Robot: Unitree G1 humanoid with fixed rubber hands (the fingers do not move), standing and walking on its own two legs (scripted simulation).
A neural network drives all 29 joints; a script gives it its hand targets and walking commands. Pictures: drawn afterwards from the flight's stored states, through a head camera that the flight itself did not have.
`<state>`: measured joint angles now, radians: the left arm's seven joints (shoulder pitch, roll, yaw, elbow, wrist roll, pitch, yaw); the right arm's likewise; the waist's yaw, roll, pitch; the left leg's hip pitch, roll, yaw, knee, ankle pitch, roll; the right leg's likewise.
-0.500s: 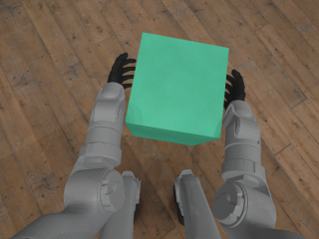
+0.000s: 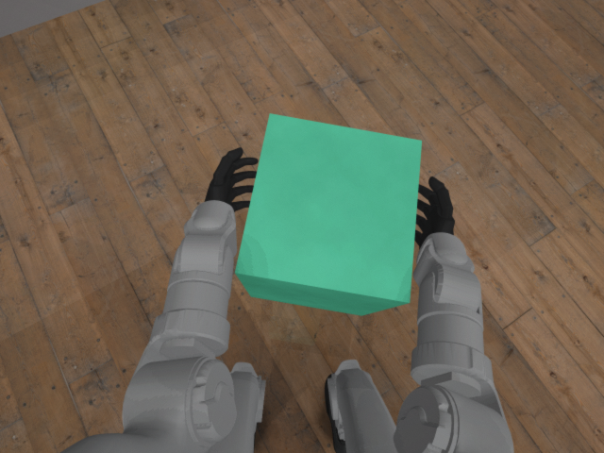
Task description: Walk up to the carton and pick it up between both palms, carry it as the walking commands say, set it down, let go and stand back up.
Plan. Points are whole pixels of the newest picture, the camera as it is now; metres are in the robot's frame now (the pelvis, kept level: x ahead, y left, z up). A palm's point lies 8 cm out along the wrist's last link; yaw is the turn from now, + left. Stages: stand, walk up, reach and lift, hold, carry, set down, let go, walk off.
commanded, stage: reach and lift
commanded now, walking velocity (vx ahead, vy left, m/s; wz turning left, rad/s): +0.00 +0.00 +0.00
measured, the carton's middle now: (323, 230) +0.42 -0.04 -0.11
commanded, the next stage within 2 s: none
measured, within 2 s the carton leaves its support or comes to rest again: neither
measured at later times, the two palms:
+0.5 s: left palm (209, 198) +0.41 +0.11 +0.03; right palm (459, 233) +0.37 -0.18 +0.03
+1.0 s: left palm (189, 196) +0.38 +0.11 +0.10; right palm (495, 230) +0.34 -0.18 +0.10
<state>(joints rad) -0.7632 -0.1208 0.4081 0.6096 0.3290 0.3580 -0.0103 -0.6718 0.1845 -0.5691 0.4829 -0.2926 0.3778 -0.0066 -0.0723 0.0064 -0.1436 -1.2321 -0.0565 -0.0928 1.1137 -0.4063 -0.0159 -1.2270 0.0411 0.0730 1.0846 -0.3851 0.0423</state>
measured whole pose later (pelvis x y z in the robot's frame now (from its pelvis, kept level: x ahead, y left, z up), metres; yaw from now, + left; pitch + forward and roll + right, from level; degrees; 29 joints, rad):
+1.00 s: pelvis +0.03 +0.00 +0.09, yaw +0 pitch +8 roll -1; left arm -0.45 -0.19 0.32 0.45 0.34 0.46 -0.01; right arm -0.41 0.20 -0.42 0.38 -0.31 0.50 0.02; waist -0.08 -0.01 -0.03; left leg -0.44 -0.04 -0.09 0.53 -0.22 0.00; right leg -0.44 0.01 0.09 0.49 -0.20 0.04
